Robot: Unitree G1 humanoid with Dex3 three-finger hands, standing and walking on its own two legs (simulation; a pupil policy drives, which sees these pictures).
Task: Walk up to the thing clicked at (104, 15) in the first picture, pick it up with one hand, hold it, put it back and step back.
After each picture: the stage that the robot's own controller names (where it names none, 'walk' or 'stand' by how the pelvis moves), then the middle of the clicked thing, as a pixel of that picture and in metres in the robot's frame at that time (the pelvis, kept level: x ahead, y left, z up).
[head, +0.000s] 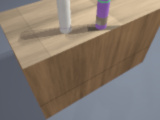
stand; (103, 8) +0.86 -0.10 +0.02
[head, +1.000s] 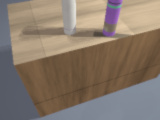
sink last; (112, 13) +0.76 -0.11 +0.04
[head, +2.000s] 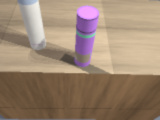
rise first; (84, 40) +0.49 +0.05 +0.05
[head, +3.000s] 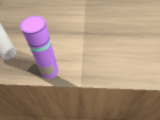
stand; (43, 52) +0.42 +0.18 +0.06
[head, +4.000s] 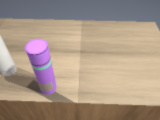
stand; (43, 70) +0.41 +0.17 +0.02
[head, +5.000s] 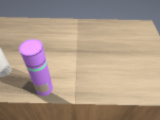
stand; (39, 71) +0.40 +0.18 +0.02
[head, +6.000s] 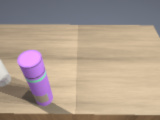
stand; (38, 81) +0.36 +0.18 +0.01
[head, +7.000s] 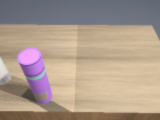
stand; (37, 79) +0.37 +0.19 +0.01
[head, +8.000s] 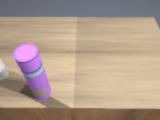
rise first; (35, 75) +0.37 +0.19 +0.02
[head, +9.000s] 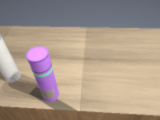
rise first; (45, 77) +0.38 +0.18 +0.02
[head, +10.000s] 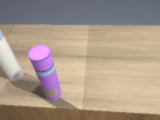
go down; (47, 76) +0.38 +0.18 +0.02
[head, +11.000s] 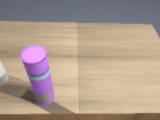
go down; (40, 79) +0.36 +0.16 +0.04
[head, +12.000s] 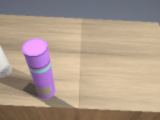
approach; (41, 72) +0.38 +0.16 +0.04
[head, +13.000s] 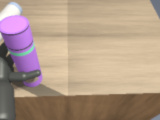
close; (25, 57) +0.40 +0.18 +0.08
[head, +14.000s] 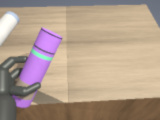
lift; (35, 68) +0.38 +0.15 +0.06
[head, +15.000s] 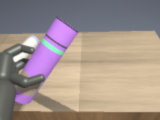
lift; (43, 61) +0.33 +0.13 +0.19
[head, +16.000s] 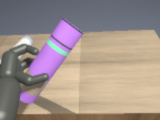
hold; (47, 62) +0.33 +0.12 +0.18
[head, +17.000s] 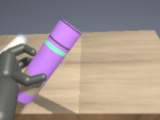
hold; (45, 62) +0.33 +0.12 +0.18
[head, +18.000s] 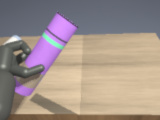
crouch; (43, 55) +0.35 +0.13 +0.20
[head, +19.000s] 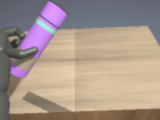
lower; (37, 40) +0.43 +0.15 +0.18
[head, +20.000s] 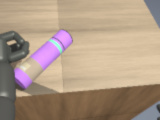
lower; (44, 56) +0.46 +0.11 +0.00
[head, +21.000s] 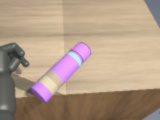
lower; (63, 69) +0.41 +0.06 -0.01
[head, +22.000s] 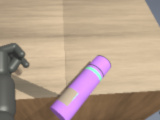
lower; (83, 85) +0.34 -0.01 -0.01
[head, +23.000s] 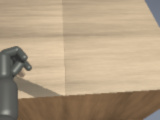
lower; out of the picture +0.25 -0.02 -0.56
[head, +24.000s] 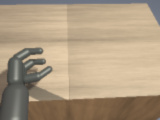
open; out of the picture +0.23 +0.06 -0.69
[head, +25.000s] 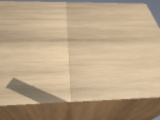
sink last; out of the picture +0.20 +0.04 -0.69
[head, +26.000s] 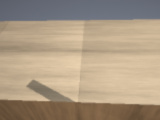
stand; out of the picture +0.21 +0.06 -0.70
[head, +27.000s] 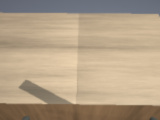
stand; out of the picture +0.17 +0.05 -0.69
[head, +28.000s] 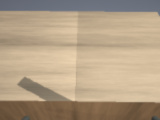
stand; out of the picture +0.18 +0.05 -0.68
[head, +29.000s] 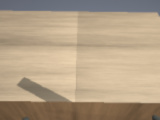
stand; out of the picture +0.18 +0.05 -0.68
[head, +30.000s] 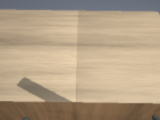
stand; out of the picture +0.18 +0.05 -0.68
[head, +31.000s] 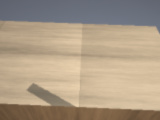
stand; out of the picture +0.19 +0.04 -0.74
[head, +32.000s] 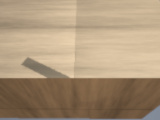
walk; out of the picture +0.26 +0.06 -0.72
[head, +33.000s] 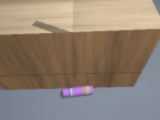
walk; (77, 91) +0.63 +0.11 -0.72
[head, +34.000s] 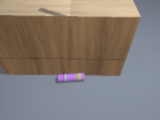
stand; (71, 77) +0.90 +0.12 -0.73
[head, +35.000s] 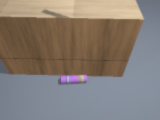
stand; (73, 79) +0.88 +0.10 -0.75
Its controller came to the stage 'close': yes
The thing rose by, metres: 0.17
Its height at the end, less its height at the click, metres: -0.76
